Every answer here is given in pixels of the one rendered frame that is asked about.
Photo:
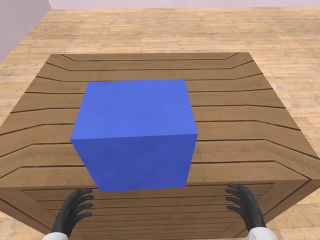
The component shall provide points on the pedestal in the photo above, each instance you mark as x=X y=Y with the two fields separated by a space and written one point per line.
x=245 y=136

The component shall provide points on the carton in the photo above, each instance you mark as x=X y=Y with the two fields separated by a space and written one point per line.
x=136 y=134

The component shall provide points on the robot right hand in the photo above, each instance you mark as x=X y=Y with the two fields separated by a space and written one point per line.
x=249 y=209

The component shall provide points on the robot right forearm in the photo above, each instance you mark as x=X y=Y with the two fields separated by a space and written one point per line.
x=261 y=233

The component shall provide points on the robot left hand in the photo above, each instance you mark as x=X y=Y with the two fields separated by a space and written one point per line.
x=67 y=217

